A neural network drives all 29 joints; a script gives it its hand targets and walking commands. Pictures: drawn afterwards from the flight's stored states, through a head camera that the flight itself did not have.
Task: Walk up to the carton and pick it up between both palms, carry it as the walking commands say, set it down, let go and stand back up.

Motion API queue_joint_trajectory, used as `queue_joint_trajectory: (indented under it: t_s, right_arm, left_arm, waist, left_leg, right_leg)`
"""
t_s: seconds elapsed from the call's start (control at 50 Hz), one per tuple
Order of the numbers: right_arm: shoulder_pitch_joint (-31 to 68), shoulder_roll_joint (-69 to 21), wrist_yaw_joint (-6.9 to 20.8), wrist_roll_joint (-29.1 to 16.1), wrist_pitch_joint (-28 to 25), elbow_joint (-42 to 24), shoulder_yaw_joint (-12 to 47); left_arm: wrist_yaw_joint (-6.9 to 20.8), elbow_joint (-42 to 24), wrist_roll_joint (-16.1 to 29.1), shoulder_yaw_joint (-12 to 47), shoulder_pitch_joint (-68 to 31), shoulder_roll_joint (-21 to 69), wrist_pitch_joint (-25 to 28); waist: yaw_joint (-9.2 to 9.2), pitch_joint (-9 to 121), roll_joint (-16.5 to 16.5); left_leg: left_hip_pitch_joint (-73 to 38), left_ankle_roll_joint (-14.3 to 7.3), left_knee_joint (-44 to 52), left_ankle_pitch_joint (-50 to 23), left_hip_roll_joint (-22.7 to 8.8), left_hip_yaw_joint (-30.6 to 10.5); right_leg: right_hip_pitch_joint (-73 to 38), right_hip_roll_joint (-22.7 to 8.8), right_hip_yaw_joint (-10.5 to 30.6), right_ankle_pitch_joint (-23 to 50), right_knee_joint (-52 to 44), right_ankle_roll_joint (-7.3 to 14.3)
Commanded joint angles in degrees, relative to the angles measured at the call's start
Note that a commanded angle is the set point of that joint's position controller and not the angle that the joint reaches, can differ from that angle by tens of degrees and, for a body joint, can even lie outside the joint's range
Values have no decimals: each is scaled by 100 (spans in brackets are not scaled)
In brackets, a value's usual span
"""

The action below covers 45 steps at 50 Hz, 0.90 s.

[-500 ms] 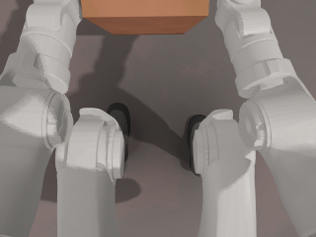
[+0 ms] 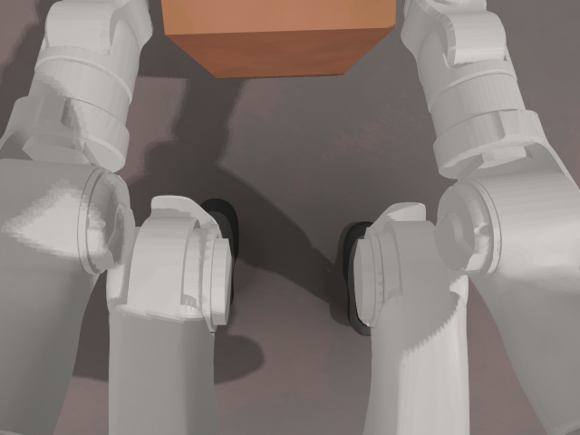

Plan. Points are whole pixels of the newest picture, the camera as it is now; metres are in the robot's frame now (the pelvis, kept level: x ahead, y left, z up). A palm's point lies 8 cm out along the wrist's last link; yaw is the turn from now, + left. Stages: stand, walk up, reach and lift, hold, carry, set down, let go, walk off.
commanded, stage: reach and lift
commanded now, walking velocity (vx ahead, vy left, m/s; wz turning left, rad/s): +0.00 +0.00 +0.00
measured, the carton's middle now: out of the picture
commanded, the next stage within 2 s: none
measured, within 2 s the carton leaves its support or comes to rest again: leaves its support in 0.04 s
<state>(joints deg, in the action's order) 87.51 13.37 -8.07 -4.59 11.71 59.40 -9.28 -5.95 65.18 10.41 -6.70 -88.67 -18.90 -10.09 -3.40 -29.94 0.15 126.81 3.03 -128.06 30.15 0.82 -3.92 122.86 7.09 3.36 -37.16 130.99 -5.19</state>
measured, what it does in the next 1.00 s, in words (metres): rises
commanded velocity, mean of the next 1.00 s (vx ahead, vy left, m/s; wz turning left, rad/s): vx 0.00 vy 0.00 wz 0.00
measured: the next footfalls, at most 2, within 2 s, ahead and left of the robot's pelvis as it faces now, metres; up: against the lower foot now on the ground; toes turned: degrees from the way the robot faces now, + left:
none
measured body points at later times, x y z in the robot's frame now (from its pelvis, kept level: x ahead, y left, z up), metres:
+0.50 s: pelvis -0.01 +0.00 +0.03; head +0.35 +0.05 +0.28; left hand +0.55 +0.20 -0.12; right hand +0.57 -0.08 -0.11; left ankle +0.13 +0.14 -0.32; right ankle +0.11 -0.13 -0.32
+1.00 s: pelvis -0.02 +0.00 +0.07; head +0.34 +0.05 +0.32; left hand +0.54 +0.19 -0.06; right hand +0.56 -0.09 -0.06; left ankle +0.13 +0.14 -0.32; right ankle +0.11 -0.13 -0.32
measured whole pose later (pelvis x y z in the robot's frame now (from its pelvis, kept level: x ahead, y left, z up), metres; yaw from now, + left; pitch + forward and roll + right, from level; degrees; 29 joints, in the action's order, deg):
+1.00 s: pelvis -0.02 +0.00 +0.07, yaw +1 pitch +26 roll -4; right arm 81.8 9.9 -7.4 -0.3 21.8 39.8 -18.6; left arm -11.1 39.5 -0.9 -16.7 -82.6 -9.9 -23.7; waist -3.5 -30.1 0.5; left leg 115.6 2.8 -116.2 26.8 2.8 -6.0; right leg 110.2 4.8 1.3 -34.2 117.8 -4.6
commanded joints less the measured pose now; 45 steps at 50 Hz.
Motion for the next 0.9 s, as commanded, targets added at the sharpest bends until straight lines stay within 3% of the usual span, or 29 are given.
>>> queue_joint_trajectory:
  t_s: [0.0,0.08,0.12,0.2,0.26,0.28,0.38,0.44,0.48,0.56,0.58,0.74,0.84,0.88]
  right_arm:
    - [3724,-6070,1413,-617,-307,-1679,1693]
    - [3998,-6133,1361,-792,-230,-2296,1947]
    - [4039,-6182,1351,-834,-152,-2226,1950]
    - [4242,-6190,1394,-783,-31,-2419,1962]
    - [4214,-6271,1407,-688,85,-2304,1820]
    - [4239,-6255,1395,-639,125,-2355,1768]
    - [4360,-6089,1422,-524,278,-2432,1654]
    - [4323,-5989,1472,-416,368,-2410,1523]
    - [4470,-5993,1503,-489,409,-2599,1589]
    - [4381,-6064,1621,-480,492,-2515,1556]
    - [4276,-6077,1631,-417,534,-2384,1519]
    - [4277,-6235,1679,-524,616,-2675,1749]
    - [4170,-6545,1590,-599,740,-3029,2032]
    - [4114,-6522,1531,-538,791,-2970,2017]
  left_arm:
    - [1552,-2200,413,1368,-3759,5851,266]
    - [1460,-2700,487,1468,-3894,5949,167]
    - [1438,-2748,426,1548,-3962,5956,95]
    - [1466,-2559,177,1490,-3677,6189,-112]
    - [1496,-2791,101,1558,-3989,6334,-204]
    - [1516,-2902,126,1602,-4045,6396,-256]
    - [1491,-3117,126,1814,-4311,6631,-468]
    - [1459,-3208,144,1936,-4412,6753,-558]
    - [1411,-3413,193,2054,-4501,6814,-637]
    - [1334,-3365,103,2076,-4343,6894,-730]
    - [1349,-3399,75,2041,-4438,6891,-732]
    - [1262,-3453,-56,2098,-4042,7029,-872]
    - [1263,-3922,2,2308,-4072,7027,-932]
    - [1282,-3770,-24,2203,-4026,7103,-992]
  waist:
    - [-179,9674,450]
    - [-239,10715,537]
    - [-276,10850,337]
    - [-357,10858,255]
    - [-265,11073,115]
    - [-115,11246,55]
    - [124,11599,-235]
    - [365,11688,-333]
    - [437,12214,-426]
    - [396,12127,-485]
    - [497,12059,-460]
    - [221,12511,-408]
    - [147,13172,-176]
    - [177,13020,-113]
  left_leg:
    - [-4457,-228,717,-2701,559,965]
    - [-5017,-238,807,-2933,578,962]
    - [-5132,-229,806,-2872,553,1026]
    - [-5139,-242,990,-2520,533,1055]
    - [-5097,-208,1043,-2329,533,1124]
    - [-5191,-207,1090,-2355,546,1092]
    - [-5644,-129,1292,-2220,570,1014]
    - [-5831,-90,1388,-2120,591,934]
    - [-6409,-59,1449,-2259,594,879]
    - [-6595,-39,1599,-2240,618,779]
    - [-6491,-51,1560,-2205,602,808]
    - [-6857,-60,1733,-2672,631,773]
    - [-6863,-89,1839,-2848,665,873]
    - [-6608,-102,1919,-2656,673,905]
  right_leg:
    - [-3170,228,-932,2670,-1171,334]
    - [-3703,270,-960,2884,-1193,314]
    - [-3667,281,-911,2778,-1273,336]
    - [-3529,282,-949,2400,-1422,319]
    - [-3607,292,-916,2251,-1539,349]
    - [-3634,290,-947,2262,-1579,344]
    - [-3495,273,-1048,2022,-1711,414]
    - [-3309,262,-1126,1866,-1768,432]
    - [-3379,254,-1179,1925,-1810,440]
    - [-3143,249,-1205,1886,-1879,461]
    - [-3100,242,-1181,1815,-1923,452]
    - [-3358,309,-1155,2071,-2005,416]
    - [-4104,369,-1073,2445,-2177,370]
    - [-4223,367,-1010,2324,-2318,382]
